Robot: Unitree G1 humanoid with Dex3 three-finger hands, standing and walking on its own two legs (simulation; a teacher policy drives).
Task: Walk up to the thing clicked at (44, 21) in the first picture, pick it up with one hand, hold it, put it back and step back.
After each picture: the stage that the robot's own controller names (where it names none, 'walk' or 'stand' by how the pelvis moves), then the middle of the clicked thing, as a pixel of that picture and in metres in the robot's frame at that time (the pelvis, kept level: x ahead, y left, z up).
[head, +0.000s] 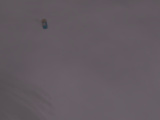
stand; (44, 24) +1.78 +0.50 -0.72
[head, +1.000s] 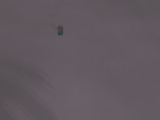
walk; (60, 30) +1.68 +0.21 -0.70
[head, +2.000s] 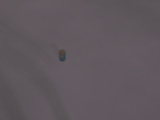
walk; (62, 55) +1.14 +0.16 -0.72
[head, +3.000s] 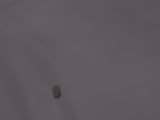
walk; (56, 92) +0.74 +0.20 -0.72
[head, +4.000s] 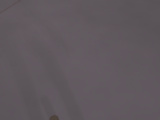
stand; out of the picture +0.44 +0.21 -0.70
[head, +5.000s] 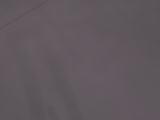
stand; out of the picture +0.40 +0.19 -0.73
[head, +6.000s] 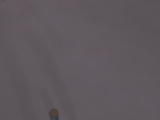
walk; (54, 115) +0.47 +0.15 -0.71
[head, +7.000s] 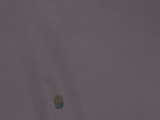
walk; (58, 102) +0.48 +0.16 -0.68
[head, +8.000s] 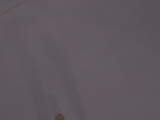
stand; out of the picture +0.44 +0.16 -0.70
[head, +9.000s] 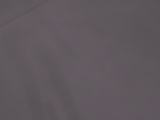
stand; out of the picture +0.45 +0.19 -0.71
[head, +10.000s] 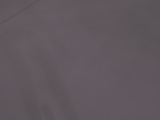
stand; out of the picture +0.42 +0.21 -0.73
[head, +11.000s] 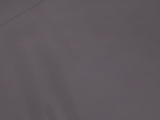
stand; out of the picture +0.40 +0.20 -0.73
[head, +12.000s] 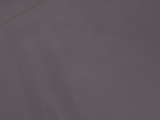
stand; out of the picture +0.40 +0.19 -0.73
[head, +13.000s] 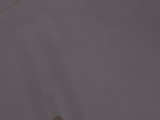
go down; out of the picture +0.41 +0.18 -0.72
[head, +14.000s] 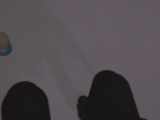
go down; (1, 44) +0.50 +0.23 -0.29
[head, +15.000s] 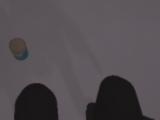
approach; (19, 49) +0.50 +0.22 -0.30
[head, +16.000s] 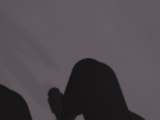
close in; out of the picture +0.49 +0.27 -0.23
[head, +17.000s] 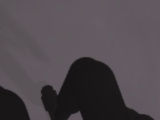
close; out of the picture +0.48 +0.28 -0.24
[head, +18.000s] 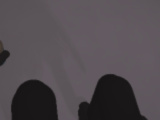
lift; out of the picture +0.41 +0.27 -0.13
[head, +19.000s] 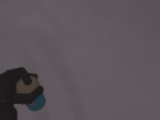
hold; (32, 94) +0.32 +0.18 +0.00
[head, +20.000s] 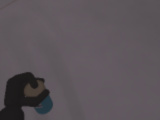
hold; (39, 97) +0.32 +0.16 -0.02
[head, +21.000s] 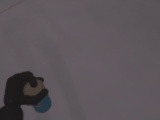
hold; (38, 96) +0.32 +0.17 -0.02
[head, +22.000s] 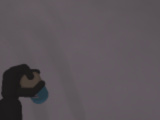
crouch; (35, 88) +0.35 +0.17 -0.05
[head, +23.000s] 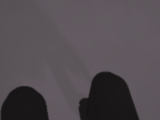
lower; out of the picture +0.50 +0.25 -0.12
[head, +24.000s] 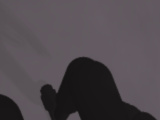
lower; out of the picture +0.41 +0.19 -0.27
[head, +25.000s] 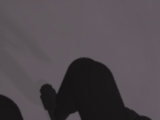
lower; out of the picture +0.41 +0.19 -0.27
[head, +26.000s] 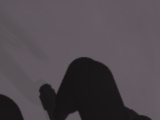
lower; out of the picture +0.40 +0.19 -0.27
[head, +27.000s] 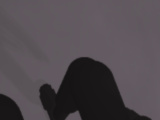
lower; out of the picture +0.40 +0.20 -0.27
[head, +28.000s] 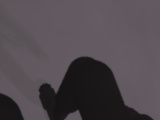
loosen; out of the picture +0.39 +0.21 -0.27
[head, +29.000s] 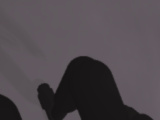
withdraw; out of the picture +0.38 +0.22 -0.27
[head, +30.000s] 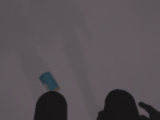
walk; (49, 83) +0.38 +0.16 -0.43
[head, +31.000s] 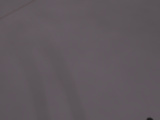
stand; out of the picture +0.29 +0.16 -0.69
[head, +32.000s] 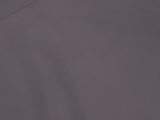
stand; out of the picture +0.30 +0.19 -0.69
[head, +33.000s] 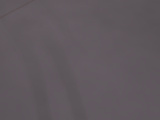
stand; out of the picture +0.28 +0.20 -0.71
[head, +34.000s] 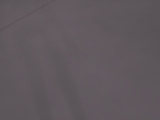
stand; out of the picture +0.29 +0.22 -0.75
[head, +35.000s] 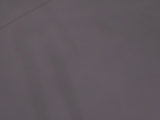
stand; out of the picture +0.24 +0.25 -0.75
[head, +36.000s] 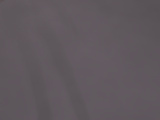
walk; out of the picture +0.28 +0.24 -0.73
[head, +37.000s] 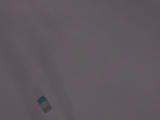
walk; (44, 104) +0.52 +0.26 -0.73
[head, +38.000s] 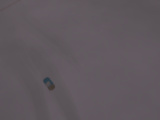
stand; (49, 83) +0.83 +0.39 -0.73
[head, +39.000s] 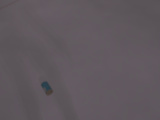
stand; (46, 88) +0.79 +0.32 -0.75
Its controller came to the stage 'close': yes
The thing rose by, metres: 0.69
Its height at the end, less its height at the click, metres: -0.02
